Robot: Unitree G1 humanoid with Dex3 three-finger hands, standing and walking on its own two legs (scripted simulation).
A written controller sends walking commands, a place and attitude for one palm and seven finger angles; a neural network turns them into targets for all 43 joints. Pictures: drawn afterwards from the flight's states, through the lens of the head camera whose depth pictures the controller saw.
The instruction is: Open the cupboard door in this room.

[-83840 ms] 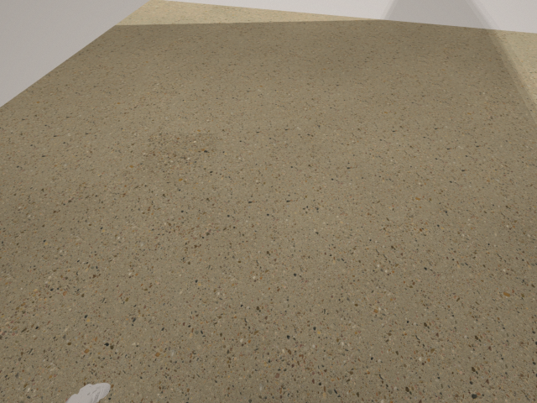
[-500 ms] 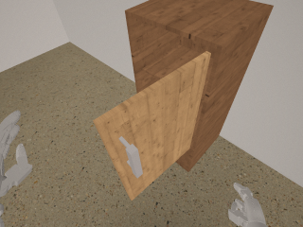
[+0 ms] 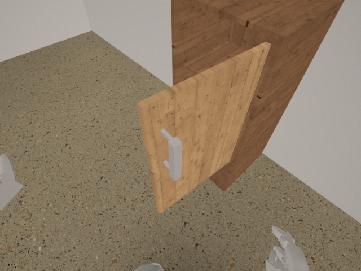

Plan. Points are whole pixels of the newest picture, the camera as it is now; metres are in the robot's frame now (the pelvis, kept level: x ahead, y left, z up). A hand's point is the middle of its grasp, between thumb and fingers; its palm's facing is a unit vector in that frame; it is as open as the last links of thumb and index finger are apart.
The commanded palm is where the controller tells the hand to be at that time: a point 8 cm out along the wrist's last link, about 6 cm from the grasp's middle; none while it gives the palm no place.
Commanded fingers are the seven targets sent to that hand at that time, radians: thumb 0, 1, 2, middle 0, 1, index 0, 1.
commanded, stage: step back with the hand held close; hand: left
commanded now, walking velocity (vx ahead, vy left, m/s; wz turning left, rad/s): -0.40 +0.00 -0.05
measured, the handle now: (170, 155) +0.38 +0.06 +0.01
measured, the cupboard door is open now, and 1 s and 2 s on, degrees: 85 85 85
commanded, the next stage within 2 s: stop stepping back and stand still in 0.50 s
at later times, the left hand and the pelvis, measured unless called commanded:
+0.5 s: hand (4, 226) +0.15 +0.24 +0.18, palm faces +0.33 -0.84 -0.44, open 7.4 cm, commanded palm +0.07 +0.29 +0.19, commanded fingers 0.00 0.90 0.90 -0.20 -0.30 -0.20 -0.30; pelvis -0.09 +0.00 +0.02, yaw -4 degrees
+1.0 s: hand out of the picture +0.03 +0.21 +0.18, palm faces +0.29 -0.83 -0.48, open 7.4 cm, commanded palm -0.01 +0.26 +0.19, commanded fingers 0.00 0.90 0.90 -0.20 -0.30 -0.20 -0.30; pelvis -0.18 -0.02 +0.01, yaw -7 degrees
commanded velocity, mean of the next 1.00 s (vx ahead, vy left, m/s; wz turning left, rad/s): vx -0.15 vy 0.03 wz -0.01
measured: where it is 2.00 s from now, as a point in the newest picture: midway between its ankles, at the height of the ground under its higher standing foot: outside the picture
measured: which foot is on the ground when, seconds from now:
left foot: down 0.00-0.58, up 0.60-0.72, down 0.74-0.92, up 0.94-1.00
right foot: down 0.00-0.18, up 0.20-0.54, down 0.56-1.00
